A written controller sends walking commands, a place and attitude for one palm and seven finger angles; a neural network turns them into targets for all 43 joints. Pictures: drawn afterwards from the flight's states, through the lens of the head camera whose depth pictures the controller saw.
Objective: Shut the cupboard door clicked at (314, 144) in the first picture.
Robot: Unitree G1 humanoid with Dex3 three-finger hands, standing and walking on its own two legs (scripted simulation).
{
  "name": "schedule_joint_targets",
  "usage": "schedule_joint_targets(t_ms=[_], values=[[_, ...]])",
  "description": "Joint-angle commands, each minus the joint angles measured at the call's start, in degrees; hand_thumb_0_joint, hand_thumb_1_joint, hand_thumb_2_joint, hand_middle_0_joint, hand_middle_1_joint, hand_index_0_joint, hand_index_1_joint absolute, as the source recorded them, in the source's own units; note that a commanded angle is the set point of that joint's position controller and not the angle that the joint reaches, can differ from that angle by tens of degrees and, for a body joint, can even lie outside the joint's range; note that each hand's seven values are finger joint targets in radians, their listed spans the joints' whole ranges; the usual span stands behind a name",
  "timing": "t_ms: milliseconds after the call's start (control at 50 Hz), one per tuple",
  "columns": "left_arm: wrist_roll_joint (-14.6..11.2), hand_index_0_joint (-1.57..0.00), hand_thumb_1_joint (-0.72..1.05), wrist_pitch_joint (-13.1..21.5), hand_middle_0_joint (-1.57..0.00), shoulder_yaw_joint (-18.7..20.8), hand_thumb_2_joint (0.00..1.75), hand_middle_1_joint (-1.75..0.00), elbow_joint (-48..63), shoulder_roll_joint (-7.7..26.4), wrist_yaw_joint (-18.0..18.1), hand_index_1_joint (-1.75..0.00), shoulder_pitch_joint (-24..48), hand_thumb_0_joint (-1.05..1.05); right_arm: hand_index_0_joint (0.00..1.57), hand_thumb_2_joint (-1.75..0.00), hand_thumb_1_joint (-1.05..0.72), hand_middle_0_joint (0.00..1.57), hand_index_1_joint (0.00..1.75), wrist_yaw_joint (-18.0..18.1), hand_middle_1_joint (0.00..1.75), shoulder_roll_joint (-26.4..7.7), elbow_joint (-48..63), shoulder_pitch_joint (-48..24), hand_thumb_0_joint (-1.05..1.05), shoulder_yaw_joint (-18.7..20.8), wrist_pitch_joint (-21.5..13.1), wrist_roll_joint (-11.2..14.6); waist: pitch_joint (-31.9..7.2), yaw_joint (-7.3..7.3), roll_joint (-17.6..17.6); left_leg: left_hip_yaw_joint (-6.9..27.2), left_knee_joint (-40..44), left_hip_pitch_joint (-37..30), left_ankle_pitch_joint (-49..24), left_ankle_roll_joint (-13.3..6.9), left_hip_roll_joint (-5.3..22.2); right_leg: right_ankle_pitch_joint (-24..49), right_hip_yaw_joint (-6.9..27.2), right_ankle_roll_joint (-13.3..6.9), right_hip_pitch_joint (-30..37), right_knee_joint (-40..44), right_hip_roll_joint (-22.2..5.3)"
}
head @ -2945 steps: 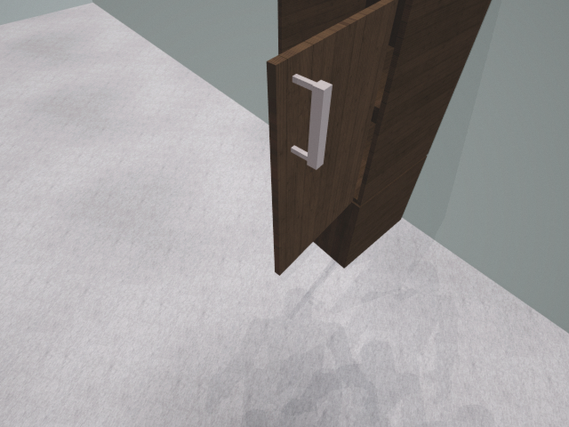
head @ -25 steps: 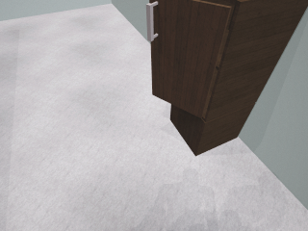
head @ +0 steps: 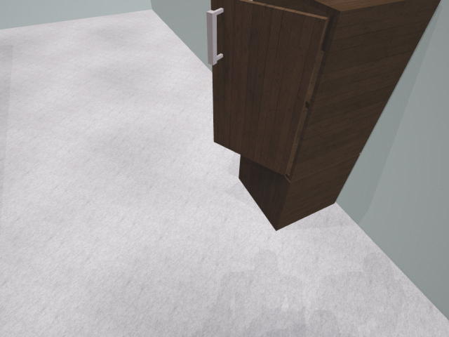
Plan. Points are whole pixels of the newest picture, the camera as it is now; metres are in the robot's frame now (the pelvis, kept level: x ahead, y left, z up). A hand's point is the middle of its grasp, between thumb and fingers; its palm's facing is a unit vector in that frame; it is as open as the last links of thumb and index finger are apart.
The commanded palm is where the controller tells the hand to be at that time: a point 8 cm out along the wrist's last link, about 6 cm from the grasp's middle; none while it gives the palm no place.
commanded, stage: look to check the result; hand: left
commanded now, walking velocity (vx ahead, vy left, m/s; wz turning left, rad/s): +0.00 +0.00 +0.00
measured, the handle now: (216, 37) +0.94 +0.06 +0.13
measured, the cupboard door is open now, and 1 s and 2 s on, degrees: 28 28 28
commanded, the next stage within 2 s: walk to a spot facing it in 0.52 s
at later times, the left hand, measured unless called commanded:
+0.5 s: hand out of the picture -0.03 +0.15 -0.18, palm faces +0.03 -0.99 -0.16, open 7.3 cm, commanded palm none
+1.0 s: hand out of the picture +0.01 +0.19 -0.21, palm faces +0.21 -0.96 -0.19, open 7.3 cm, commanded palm none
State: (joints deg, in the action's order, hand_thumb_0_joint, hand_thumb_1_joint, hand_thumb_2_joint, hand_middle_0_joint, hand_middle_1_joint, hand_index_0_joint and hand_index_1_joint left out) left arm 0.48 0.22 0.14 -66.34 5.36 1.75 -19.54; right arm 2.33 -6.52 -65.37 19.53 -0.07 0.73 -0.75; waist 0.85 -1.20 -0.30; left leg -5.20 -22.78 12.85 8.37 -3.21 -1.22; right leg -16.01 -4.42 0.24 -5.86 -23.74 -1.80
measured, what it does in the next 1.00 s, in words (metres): stands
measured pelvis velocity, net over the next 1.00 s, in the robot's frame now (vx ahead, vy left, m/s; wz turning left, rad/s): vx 0.01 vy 0.01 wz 0.20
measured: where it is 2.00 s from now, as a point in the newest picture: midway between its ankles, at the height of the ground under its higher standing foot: outside the picture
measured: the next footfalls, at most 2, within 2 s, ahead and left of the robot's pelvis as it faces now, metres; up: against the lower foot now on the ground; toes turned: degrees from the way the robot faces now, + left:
right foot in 1.44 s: +0.09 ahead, -0.14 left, +0.00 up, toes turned +29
left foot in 1.88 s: -0.01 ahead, +0.07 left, +0.00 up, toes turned +50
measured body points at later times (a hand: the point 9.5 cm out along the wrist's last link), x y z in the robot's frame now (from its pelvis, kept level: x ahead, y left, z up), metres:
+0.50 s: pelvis +0.01 +0.00 +0.00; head +0.01 -0.01 +0.45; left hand -0.03 +0.20 -0.16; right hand -0.01 -0.22 -0.16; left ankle +0.05 +0.08 -0.74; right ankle -0.03 -0.12 -0.74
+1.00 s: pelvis +0.01 +0.01 -0.03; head +0.04 +0.03 +0.42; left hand +0.00 +0.24 -0.19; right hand +0.04 -0.23 -0.17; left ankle +0.03 +0.10 -0.75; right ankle -0.03 -0.12 -0.74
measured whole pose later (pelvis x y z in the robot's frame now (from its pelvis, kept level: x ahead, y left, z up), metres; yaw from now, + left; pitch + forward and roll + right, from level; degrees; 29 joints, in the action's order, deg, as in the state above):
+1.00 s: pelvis +0.01 +0.01 -0.03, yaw +11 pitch -1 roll -1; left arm 1.2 -1.5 3.6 -59.3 10.3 1.9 -13.2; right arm 0.3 -9.4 -59.4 17.4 2.8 3.1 -1.1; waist 5.2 -2.3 1.3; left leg -4.2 -40.3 21.4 15.7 -1.1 1.0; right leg -26.3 -14.2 1.2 -10.1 -39.4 -6.2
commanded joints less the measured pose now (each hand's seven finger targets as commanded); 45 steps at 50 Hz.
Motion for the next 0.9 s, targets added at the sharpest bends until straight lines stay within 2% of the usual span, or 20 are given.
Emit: schedule_joint_targets(t_ms=[0, 120, 180, 260, 380, 540, 580, 640, 680, 720, 760, 780, 800, 820, 840, 860, 880], values=[[0.1, -0.2, 0.9, 0.3, -0.2, 1.0, 0.9, -0.3, 0.0, 5.4, 0.7, -0.3, -6.1, 0.0, 0.2, -0.9, -0.9, 0.2, 0.3, 0.2, 0.3, -5.3, 1.5, 3.6, 0.0, 1.0, -0.6, 0.1, 6.0, 0.6, 0.1, 8.6, 5.8, -0.2, 4.0, 0.7, 6.7, 0.3, 4.7, -2.7, -6.5, 5.8, -4.1], [0.2, -0.2, 0.9, 0.3, -0.2, 1.0, 0.9, -0.3, -0.1, 5.7, 0.7, -0.3, -5.9, 0.0, 0.2, -0.9, -0.9, 0.2, 0.3, 0.2, 0.3, -5.3, 1.4, 3.4, 0.0, 1.0, -0.5, 0.1, 5.8, 0.5, 0.2, 8.5, 5.6, -1.0, 3.7, 0.7, 6.8, 0.3, 4.7, -2.6, -6.8, 5.8, -4.0], [0.2, -0.2, 0.9, 0.5, -0.2, 0.8, 0.9, -0.3, -0.2, 6.0, 0.7, -0.3, -6.5, 0.0, 0.2, -0.9, -0.9, 0.2, 0.3, 0.1, 0.3, -5.9, 1.5, 2.9, 0.0, 1.0, -0.6, 0.2, 4.8, 0.62, 1.3, 8.1, 4.5, -2.4, 0.2, 0.6, 6.9, 2.1, 4.9, -2.6, -6.6, 6.1, -4.1], [0.1, -0.2, 0.9, 0.4, -0.2, 0.7, 0.9, -0.3, -0.3, 5.8, 0.8, -0.3, -5.9, 0.0, 0.2, -0.9, -0.9, 0.2, 0.3, 0.1, 0.3, -5.5, 1.2, 2.8, 0.0, 1.0, -0.5, 0.2, 6.2, 0.37, 0.6, 8.3, 5.2, -1.9, 2.4, 0.7, 6.9, 0.7, 5.0, -2.6, -7.2, 6.3, -4.2], [0.2, -0.2, 0.9, 0.6, -0.2, 0.7, 0.9, -0.3, -0.3, 6.3, 0.8, -0.3, -6.2, 0.0, 0.2, -0.9, -0.9, 0.2, 0.3, 0.1, 0.3, -6.1, 1.3, 2.4, 0.0, 1.0, -0.7, 0.3, 5.0, 0.52, 0.4, 7.8, 4.4, -3.2, -1.1, 0.7, 7.1, 2.8, 5.1, -2.5, -6.5, 6.4, -4.2], [0.2, -0.2, 0.9, 0.5, -0.2, 0.7, 0.9, -0.3, -0.4, 6.0, 0.8, -0.3, -5.1, 0.0, 0.2, -0.9, -0.9, 0.2, 0.3, 0.2, 0.3, -6.0, 1.3, 2.0, 0.0, 0.8, -0.8, 0.1, 6.1, 0.42, 0.1, 7.8, 5.0, -2.8, -0.8, 0.8, 7.2, 3.0, 5.1, -2.4, -6.1, 6.6, -4.2], [0.2, -0.2, 0.9, 0.5, -0.2, 0.9, 0.9, -0.3, -0.3, 6.4, 0.8, -0.3, -5.4, 0.0, 0.2, -0.9, -0.9, 0.2, 0.3, 0.3, 0.3, -6.3, 1.4, 2.0, 0.0, 0.9, -0.9, 0.3, 5.2, 0.57, 0.3, 7.8, 4.7, -3.4, -2.0, 0.8, 7.2, 3.6, 5.0, -2.4, -5.6, 6.6, -4.2], [0.1, -0.2, 0.9, 0.4, -0.2, 1.1, 0.9, -0.3, 0.0, 6.2, 0.9, -0.3, -4.6, 0.0, 0.2, -0.9, -0.9, 0.2, 0.3, 0.2, 0.3, -5.7, 1.4, 2.1, 0.0, 0.9, -0.8, 0.1, 5.7, 0.53, 0.5, 8.2, 4.0, -1.7, -2.5, 0.8, 7.0, 3.7, 4.4, -2.4, -4.8, 5.8, -4.5], [0.2, -0.2, 0.9, -0.1, -0.2, 1.9, 0.9, -0.3, 1.0, 7.4, 1.0, -0.3, -4.1, 0.0, 0.2, -0.9, -0.9, 0.2, 0.3, 0.0, 0.3, -6.8, 2.2, 1.4, 0.0, 1.3, -0.3, 0.2, 6.3, 0.8, 0.5, 8.5, 1.9, 1.0, -3.7, 0.8, 6.8, 3.1, 3.0, -2.5, -4.4, 3.6, -5.0], [0.3, -0.2, 0.9, -0.4, -0.2, 2.7, 0.9, -0.3, 2.2, 8.1, 1.1, -0.3, -3.4, 0.0, 0.2, -0.9, -0.9, 0.2, 0.3, -0.2, 0.3, -7.2, 3.2, 0.6, 0.0, 1.9, 0.2, 0.0, 5.7, 0.92, 0.4, 9.1, -0.3, 3.9, -3.5, 0.6, 6.6, 2.4, 2.3, -2.9, -3.8, 2.0, -6.0], [0.4, -0.2, 0.9, -0.8, -0.2, 3.5, 0.9, -0.3, 3.6, 9.3, 1.1, -0.3, -2.3, 0.0, 0.2, -0.9, -0.9, 0.2, 0.3, -0.4, 0.3, -7.3, 4.4, -0.3, 0.0, 2.4, 0.7, -0.1, 5.8, 1.2, 2.3, 8.9, -3.9, 7.7, -1.3, 0.8, 5.2, 1.0, 2.8, -4.3, -3.5, 2.2, -8.1], [0.5, -0.2, 0.9, -0.8, -0.2, 4.0, 0.9, -0.3, 4.4, 10.4, 1.1, -0.3, -2.0, 0.0, 0.2, -0.9, -0.9, 0.2, 0.3, -0.6, 0.3, -7.3, 5.2, -0.4, 0.0, 2.6, 0.9, 0.0, 5.1, 1.28, 4.8, 7.4, -7.4, 9.6, -1.3, 1.3, 4.0, 1.5, 3.5, -5.6, -2.6, 2.8, -10.2], [0.6, -0.2, 0.9, -0.9, -0.2, 4.4, 0.9, -0.3, 5.2, 11.1, 1.1, -0.3, -1.1, 0.0, 0.2, -0.9, -0.9, 0.2, 0.3, -0.8, 0.3, -6.8, 5.9, -0.9, 0.0, 2.9, 1.2, -0.2, 4.8, 1.27, 7.6, 4.9, -12.8, 10.4, 1.1, 2.1, 2.7, 1.7, 5.3, -7.4, -3.2, 4.4, -13.8], [0.7, -0.2, 0.9, -0.9, -0.2, 4.6, 0.9, -0.3, 6.4, 11.5, 1.2, -0.3, 0.3, 0.0, 0.2, -0.9, -0.9, 0.2, 0.3, -0.9, 0.3, -6.5, 6.6, -1.7, 0.0, 3.2, 1.6, -0.4, 4.9, 1.19, 10.0, 3.1, -20.0, 11.4, 8.6, 2.9, 2.3, 4.8, 6.3, -9.8, -4.2, 5.6, -17.4], [1.0, -0.2, 0.9, -0.8, -0.2, 4.7, 0.9, -0.3, 7.4, 11.7, 1.2, -0.3, 2.1, 0.0, 0.2, -0.9, -0.9, 0.2, 0.3, -1.1, 0.3, -6.7, 7.5, -2.7, 0.0, 3.7, 1.9, -0.5, 4.9, 1.0, 10.6, 2.7, -26.7, 13.1, 15.3, 3.4, 3.0, 10.2, 6.1, -11.6, -4.7, 5.7, -19.9], [1.3, -0.2, 0.9, -0.7, -0.2, 4.8, 0.9, -0.3, 8.3, 12.2, 1.3, -0.3, 3.6, 0.0, 0.2, -0.9, -0.9, 0.2, 0.3, -1.3, 0.3, -6.9, 8.6, -3.6, 0.0, 4.0, 1.9, -0.3, 5.3, 0.76, 9.8, 3.0, -30.5, 14.5, 18.7, 3.7, 3.9, 15.6, 5.4, -12.5, -4.6, 4.9, -21.2], [1.5, -0.2, 0.9, -0.7, -0.2, 5.1, 0.9, -0.3, 9.1, 12.8, 1.5, -0.3, 4.9, 0.0, 0.2, -0.9, -0.9, 0.2, 0.3, -1.6, 0.3, -7.1, 9.5, -3.8, 0.0, 4.2, 1.8, -0.1, 5.4, 0.24, 8.9, 3.3, -30.4, 14.6, 20.4, 3.8, 5.2, 19.4, 3.7, -12.2, -4.6, 3.0, -22.3]])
